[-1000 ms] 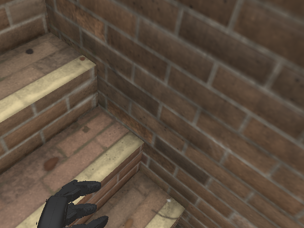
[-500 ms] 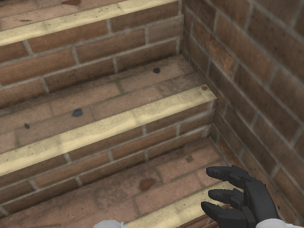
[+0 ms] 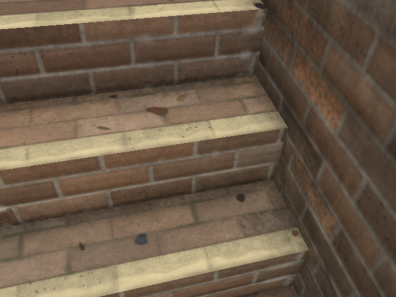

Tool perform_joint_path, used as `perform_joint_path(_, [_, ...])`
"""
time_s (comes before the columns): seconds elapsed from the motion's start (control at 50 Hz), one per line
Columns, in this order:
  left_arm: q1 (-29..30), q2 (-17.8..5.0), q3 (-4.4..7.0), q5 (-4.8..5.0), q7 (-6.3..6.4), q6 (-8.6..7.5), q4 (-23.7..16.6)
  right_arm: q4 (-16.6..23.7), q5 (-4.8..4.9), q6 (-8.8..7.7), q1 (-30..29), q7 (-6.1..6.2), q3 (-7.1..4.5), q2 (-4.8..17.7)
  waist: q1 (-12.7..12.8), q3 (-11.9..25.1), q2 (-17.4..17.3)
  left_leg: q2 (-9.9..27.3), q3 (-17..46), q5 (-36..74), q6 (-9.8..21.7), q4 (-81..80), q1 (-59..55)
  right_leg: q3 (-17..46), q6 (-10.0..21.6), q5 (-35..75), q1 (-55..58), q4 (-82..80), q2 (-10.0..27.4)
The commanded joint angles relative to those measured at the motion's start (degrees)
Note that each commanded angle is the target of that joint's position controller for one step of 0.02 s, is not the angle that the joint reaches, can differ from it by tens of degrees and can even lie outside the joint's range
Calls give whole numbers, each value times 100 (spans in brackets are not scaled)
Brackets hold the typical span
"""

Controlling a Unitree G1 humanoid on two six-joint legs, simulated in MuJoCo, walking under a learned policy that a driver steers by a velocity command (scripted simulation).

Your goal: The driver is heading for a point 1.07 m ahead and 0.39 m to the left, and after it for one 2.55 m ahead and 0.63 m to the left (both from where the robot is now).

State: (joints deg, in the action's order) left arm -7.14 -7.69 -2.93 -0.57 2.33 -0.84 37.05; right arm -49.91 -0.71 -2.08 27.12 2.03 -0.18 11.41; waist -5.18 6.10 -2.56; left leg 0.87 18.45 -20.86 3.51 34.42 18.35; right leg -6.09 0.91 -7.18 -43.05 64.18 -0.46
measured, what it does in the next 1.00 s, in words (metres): climbs, turning left: right foot, then left foot 0.20 m higher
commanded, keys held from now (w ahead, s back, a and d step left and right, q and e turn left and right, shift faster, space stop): w+q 0.76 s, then w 0.08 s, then w+e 0.16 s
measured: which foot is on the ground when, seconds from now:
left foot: down 0.00-0.04, up 0.06-0.42, down 0.44-0.98, up 1.00-1.00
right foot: up 0.00-0.04, down 0.06-0.48, up 0.50-0.92, down 0.94-1.00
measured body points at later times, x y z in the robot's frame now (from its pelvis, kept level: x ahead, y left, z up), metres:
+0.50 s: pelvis +0.15 +0.07 +0.04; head +0.17 +0.07 +0.49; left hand +0.05 +0.29 -0.10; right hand +0.45 -0.05 +0.00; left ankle +0.22 +0.17 -0.54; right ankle +0.02 -0.17 -0.64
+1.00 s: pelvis +0.40 +0.19 +0.29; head +0.39 +0.22 +0.74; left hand +0.47 +0.45 +0.19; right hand +0.54 -0.02 +0.16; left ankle +0.25 +0.17 -0.42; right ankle +0.49 +0.15 -0.33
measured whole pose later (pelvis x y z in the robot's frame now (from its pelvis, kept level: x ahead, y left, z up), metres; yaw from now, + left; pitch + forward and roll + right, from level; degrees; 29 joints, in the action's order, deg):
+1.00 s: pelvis +0.40 +0.19 +0.29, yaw +31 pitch +4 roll -7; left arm -4.0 -7.2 -3.4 -3.6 -1.0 -2.6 38.5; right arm -56.2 0.0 -2.9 20.6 0.1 -0.4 12.3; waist 2.2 3.2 -3.2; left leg -1.5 6.5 9.5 9.3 41.5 12.4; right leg -12.0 5.7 -33.2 -44.4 71.0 -4.1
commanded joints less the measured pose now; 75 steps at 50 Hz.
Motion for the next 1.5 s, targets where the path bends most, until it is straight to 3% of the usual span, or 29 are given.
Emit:
perform_joint_path(0.02, [-2488, -1131, 688, 151, 153, 142, 350, 793, 76, -203, -1931, -20, -172, 887, 2015, 448, -1160, -141, -37, 2054, 440, 1108, 1714, 154, 112, -913, 4421, -3037, 187])
perform_joint_path(0.06, [-3609, -785, 589, -136, -24, 24, 1423, 1342, 117, -450, -2743, -230, 194, -835, 1902, -146, 757, -1059, -586, 326, 72, 6598, 4384, 1486, 234, 1636, 5505, -3130, 1259])
perform_joint_path(0.08, [-2924, -352, 358, -462, -35, -37, 1149, 1386, 245, -548, -1718, -388, 205, -1139, 855, -45, 1310, -888, -246, 38, 2, 8701, 5186, 2342, 342, 5507, 5252, -2674, 2092])
perform_joint_path(0.12, [-1914, -1239, 652, -23, 29, -3, 702, 1485, 429, -331, -161, -258, 151, -319, -130, 136, 2002, -425, -695, -145, -539, 10375, 5666, 3964, 1832, 249, 4883, -4554, 3082])
perform_joint_path(0.14, [-1547, -786, 566, 166, 111, 36, 706, 1730, 426, -148, -989, -208, 152, -110, 30, -483, 1663, -90, -754, -102, -634, 10351, 6137, 3419, 1509, -1471, 4540, -4848, 2913])
perform_joint_path(0.16, [-1606, -15, 341, -184, 18, -3, 1033, 1973, 335, -44, -2488, -136, 199, -355, 549, -1386, 717, -232, -956, 159, -382, 10567, 6482, 1910, 881, -1207, 3797, -4693, 1872])
perform_joint_path(0.24, [-1470, -551, 377, -248, 236, -223, 1179, 2292, 331, 382, -1922, -87, -22, 180, -202, -1580, 1193, -498, -1109, -98, -659, 11602, 5843, 747, 479, 1161, 3221, -4883, 2259])
perform_joint_path(0.32, [-2318, -1053, 539, -147, 433, -93, 1102, 2835, 276, 574, -3093, 1, -22, 159, 520, -1978, 715, -125, -1320, -92, -759, 10521, 6380, 257, 634, -191, 3913, -5393, 2131])
perform_joint_path(0.38, [-2421, -1318, 706, -75, 542, 78, 1220, 3671, 151, 364, -4068, -283, 344, -413, 406, -1590, 593, 258, -2721, -300, -327, 5685, 4175, -827, 421, 2286, 3601, -5956, 1448])
perform_joint_path(0.42, [-3267, -2106, 815, 2, 422, -6, 1662, 3767, 500, 304, -3950, -364, 273, -462, 268, -87, 1755, -529, -3049, -1716, 82, 3766, 761, -255, 1109, 8026, 3705, -5041, 2185])
perform_joint_path(0.46, [-1868, -2480, 873, 227, 231, -344, 1048, 2734, 100, 518, -837, -261, -438, 1068, -1229, 1141, 1599, -1023, -1571, -1670, 902, 3032, -1117, -15, 1081, 10178, 3303, -2611, 2108])
perform_joint_path(0.48, [-968, -2024, 752, 371, -35, -574, 384, 2367, -78, 470, 118, -104, -660, 1847, -1345, 1763, -620, 338, 2290, -2442, 1967, 566, -2323, 403, 510, 5045, 1627, 161, 818])
perform_joint_path(0.5, [-269, -1493, 728, 249, -304, -723, 210, 1784, -183, 293, 132, 50, -523, 1733, -609, 1939, -1579, 731, 4334, -2340, 1870, -1409, -2107, 1323, 334, 223, 878, 2900, -237])
perform_joint_path(0.6, [-283, 38, 174, 4, -395, -371, -601, 941, 168, -260, -1286, -344, -59, 2, 948, -925, -44, 423, 1562, -2200, 414, -812, 1344, 1485, 847, -294, -1195, 6333, 62])
perform_joint_path(0.72, [388, 642, -250, -65, -170, -368, -895, 258, -117, -225, -652, -550, 113, 78, 908, -1097, -305, 496, 404, 95, 500, -1192, 1002, 614, 547, -199, -3725, 8412, 50])
perform_joint_path(0.84, [2677, 731, -476, -298, -84, -347, -1854, -353, 167, -45, 420, 11, -87, 578, 104, -491, -515, 802, 281, 2166, 726, -3055, 402, -835, 91, 73, -2770, 4331, 277])
perform_joint_path(0.94, [-735, -1125, 376, -42, -348, -287, -449, -255, 159, -195, -761, 17, -326, 1658, 1723, 1945, -1362, 1460, -1293, 14244, 1269, -375, -2747, -276, 414, -2257, 1832, 192, -553])
perform_joint_path(0.96, [-1584, -1339, 457, -144, -386, -235, 136, -81, 159, -254, -1083, -13, -296, 1481, 1908, 1973, -588, 1351, -1180, 13386, 1301, 884, -2166, 798, 616, -1757, 2863, -937, -386])
perform_joint_path(0.98, [-2286, -1615, 573, -452, -371, -88, 798, 140, 45, -318, -1138, -237, -192, 710, 1584, 1825, 2184, 341, -1257, 8091, 852, 3011, 181, 3460, 1511, -821, 4345, -2656, 468])
perform_joint_path(1.0, [-2383, -798, 451, -567, -161, 60, 1203, 232, -106, -397, -1613, -539, -124, 340, 1518, 1602, 2809, -967, -740, 2085, 167, 6394, 1991, 6278, 2442, -966, 4606, -4300, 1290])
perform_joint_path(1.08, [-1551, 631, 26, -278, -217, -198, 1885, 1574, 58, -664, -2520, -951, 344, -662, 295, -1110, -257, -404, -828, 1153, 534, 9927, 4750, 3817, 1509, -2372, 2031, -3875, 990])
perform_joint_path(1.18, [-721, 57, 34, 26, -447, -213, 1539, 2004, 44, -587, -2477, -634, 668, -498, -189, -1404, -315, 391, -1695, 1619, 157, 8698, 4897, 1805, 1172, -843, 699, -4536, 634])
perform_joint_path(1.28, [-3503, -264, 204, 70, -97, -122, 2130, 3019, -1, -605, -4698, -455, 1013, -1069, 1332, -1082, 944, 903, -2279, 683, -290, 8070, 7488, 2745, 1418, -133, 3962, -5173, 1067])
perform_joint_path(1.34, [-3786, -434, 293, 369, 92, -66, 2231, 3684, 42, -670, -5818, -529, 1219, -1438, 1184, -370, 1104, 407, -3116, -585, -236, 3970, 2103, 2055, 1283, 2778, 1553, -6434, 1039])
perform_joint_path(1.38, [-2987, -1630, 558, 29, -128, -498, 2211, 2982, 31, -536, -2959, -232, 279, 128, -487, 1632, 2659, -79, -2300, -819, 94, 3621, -420, 1641, 1015, 9745, 3400, -4372, 1208])
perform_joint_path(1.4, [-1606, -2113, 780, 64, -98, -574, 1813, 2260, -37, -484, -958, -207, -143, 1075, -1482, 2288, 2244, 501, -708, -1118, 477, 2897, -1668, 1861, 845, 9233, 2877, -2587, 1190])
perform_joint_path(1.42, [-1537, -1149, 668, 25, -181, -703, 1409, 1792, -374, -426, -166, -186, -426, 1812, -1208, 3194, -534, 2107, 2405, -1049, 1208, 667, -3150, 1704, 780, 6418, 1000, -335, 298])
perform_joint_path(1.44, [-1188, -525, 592, -47, -359, -727, 1553, 1533, -516, -278, 11, -96, -376, 1710, -1146, 3466, -1519, 2849, 4968, -1996, 1742, -1558, -2917, 2032, 555, 1141, 88, 3274, -523])
perform_joint_path(1.5, [437, 447, 236, -73, -684, -486, -3, 374, -99, -41, -1624, -4, 85, -197, 380, 199, -253, 2492, 1711, -2194, 710, -942, -57, 1804, 843, 416, -2229, 6660, 13])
